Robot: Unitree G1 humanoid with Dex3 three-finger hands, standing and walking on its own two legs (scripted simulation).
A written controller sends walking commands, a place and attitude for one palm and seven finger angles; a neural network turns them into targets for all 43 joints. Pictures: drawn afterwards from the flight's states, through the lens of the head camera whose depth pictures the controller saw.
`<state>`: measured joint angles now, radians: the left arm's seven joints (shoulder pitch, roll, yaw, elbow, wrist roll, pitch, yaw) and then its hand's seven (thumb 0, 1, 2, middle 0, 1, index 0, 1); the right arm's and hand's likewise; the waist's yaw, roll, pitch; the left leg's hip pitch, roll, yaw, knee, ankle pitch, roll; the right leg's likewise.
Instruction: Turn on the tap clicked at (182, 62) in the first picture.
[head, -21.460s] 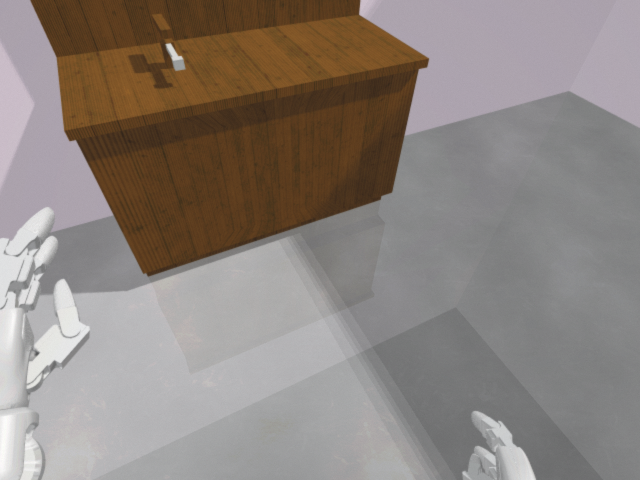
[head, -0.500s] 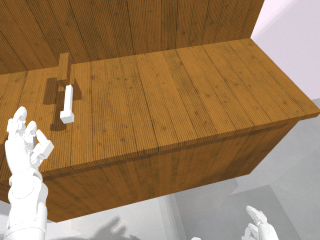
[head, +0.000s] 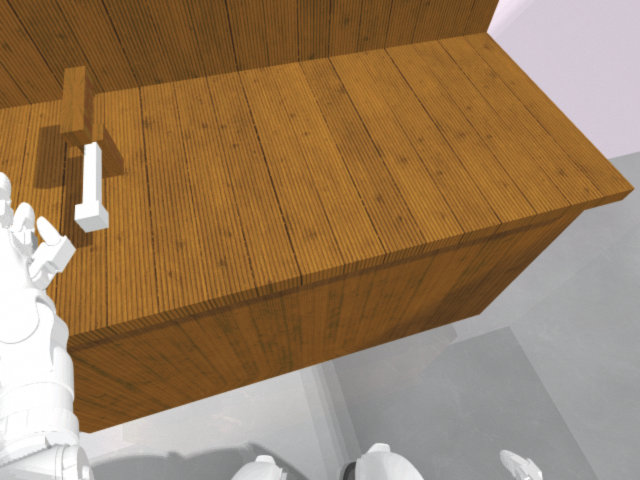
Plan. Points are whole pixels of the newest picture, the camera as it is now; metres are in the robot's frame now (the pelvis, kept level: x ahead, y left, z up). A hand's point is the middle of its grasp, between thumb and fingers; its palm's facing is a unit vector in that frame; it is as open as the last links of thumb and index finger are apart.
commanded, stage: reach beside the lever's end, fingers flat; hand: left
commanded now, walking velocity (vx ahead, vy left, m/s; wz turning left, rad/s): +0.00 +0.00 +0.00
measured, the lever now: (92, 216) +0.42 +0.31 +0.05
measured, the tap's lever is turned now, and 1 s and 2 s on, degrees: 0 1 18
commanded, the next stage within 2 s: push the lever round in 0.44 s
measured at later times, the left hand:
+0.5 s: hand (60, 249) +0.37 +0.33 +0.05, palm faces +0.52 -0.85 -0.08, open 7.8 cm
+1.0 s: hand (90, 241) +0.39 +0.30 +0.05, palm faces +0.52 -0.85 -0.08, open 7.8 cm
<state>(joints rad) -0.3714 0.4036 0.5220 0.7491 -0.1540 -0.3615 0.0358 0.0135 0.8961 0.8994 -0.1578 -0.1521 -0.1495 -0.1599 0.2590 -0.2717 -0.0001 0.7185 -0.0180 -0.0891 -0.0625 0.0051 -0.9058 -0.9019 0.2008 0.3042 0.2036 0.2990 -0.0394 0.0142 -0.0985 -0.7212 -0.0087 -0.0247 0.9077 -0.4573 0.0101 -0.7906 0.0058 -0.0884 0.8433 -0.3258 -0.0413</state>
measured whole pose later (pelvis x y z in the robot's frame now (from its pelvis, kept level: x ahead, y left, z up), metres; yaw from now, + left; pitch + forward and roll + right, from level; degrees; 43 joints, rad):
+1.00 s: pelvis +0.00 +0.01 +0.00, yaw +0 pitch +17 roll -2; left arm -0.36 0.34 0.46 0.71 -0.13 -0.37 0.12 0.01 0.90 0.90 -0.16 -0.15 -0.15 -0.15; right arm 0.27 -0.25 0.00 0.69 -0.02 -0.03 -0.04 0.00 -0.91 -0.90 0.20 0.30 0.20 0.30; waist -0.04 0.02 -0.12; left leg -0.76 -0.01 -0.02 0.94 -0.47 0.02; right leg -0.82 0.01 -0.08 0.86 -0.33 -0.03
